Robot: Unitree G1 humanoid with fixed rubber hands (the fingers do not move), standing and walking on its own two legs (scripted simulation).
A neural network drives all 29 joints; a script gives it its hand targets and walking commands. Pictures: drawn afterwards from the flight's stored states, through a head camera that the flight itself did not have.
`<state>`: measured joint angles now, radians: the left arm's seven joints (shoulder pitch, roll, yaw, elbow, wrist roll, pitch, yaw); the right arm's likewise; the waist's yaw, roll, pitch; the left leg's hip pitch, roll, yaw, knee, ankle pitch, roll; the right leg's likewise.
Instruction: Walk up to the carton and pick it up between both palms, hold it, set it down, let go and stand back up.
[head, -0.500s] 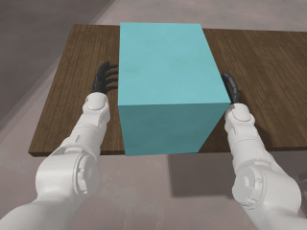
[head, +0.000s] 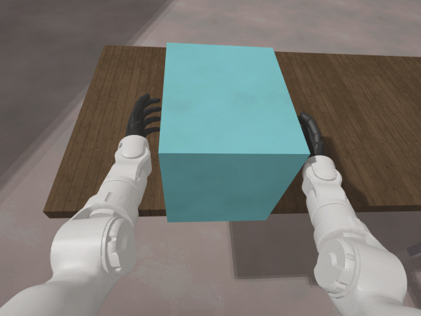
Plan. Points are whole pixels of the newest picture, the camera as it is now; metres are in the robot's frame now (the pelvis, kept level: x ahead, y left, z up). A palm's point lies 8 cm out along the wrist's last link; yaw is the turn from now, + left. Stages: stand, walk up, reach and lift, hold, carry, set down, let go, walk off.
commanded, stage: reach and lift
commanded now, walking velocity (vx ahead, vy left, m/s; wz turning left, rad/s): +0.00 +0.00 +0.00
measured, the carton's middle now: (219, 136) +0.53 +0.02 +0.01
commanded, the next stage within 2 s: none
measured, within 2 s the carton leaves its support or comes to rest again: neither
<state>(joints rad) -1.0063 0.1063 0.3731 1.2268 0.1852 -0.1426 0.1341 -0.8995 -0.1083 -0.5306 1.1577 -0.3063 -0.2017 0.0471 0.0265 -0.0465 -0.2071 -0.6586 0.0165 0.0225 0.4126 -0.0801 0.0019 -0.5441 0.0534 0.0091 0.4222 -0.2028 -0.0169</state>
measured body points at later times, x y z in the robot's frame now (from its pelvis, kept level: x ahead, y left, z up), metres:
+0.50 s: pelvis -0.02 +0.01 +0.00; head +0.00 +0.04 +0.45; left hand +0.43 +0.19 +0.12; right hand +0.42 -0.15 +0.11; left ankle +0.05 +0.11 -0.73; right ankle -0.02 -0.11 -0.73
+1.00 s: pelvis -0.02 +0.01 +0.01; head -0.03 +0.04 +0.45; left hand +0.42 +0.20 +0.17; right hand +0.42 -0.14 +0.14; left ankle +0.05 +0.11 -0.73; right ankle -0.02 -0.11 -0.73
